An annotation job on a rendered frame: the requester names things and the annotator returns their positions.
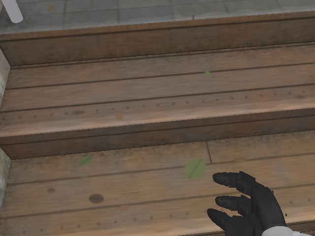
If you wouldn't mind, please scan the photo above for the right robot forearm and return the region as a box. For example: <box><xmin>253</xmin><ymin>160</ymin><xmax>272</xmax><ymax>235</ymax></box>
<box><xmin>262</xmin><ymin>226</ymin><xmax>293</xmax><ymax>236</ymax></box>

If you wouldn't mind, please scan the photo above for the robot right hand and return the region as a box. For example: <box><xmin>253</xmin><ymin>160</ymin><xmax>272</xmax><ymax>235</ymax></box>
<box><xmin>207</xmin><ymin>171</ymin><xmax>287</xmax><ymax>236</ymax></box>

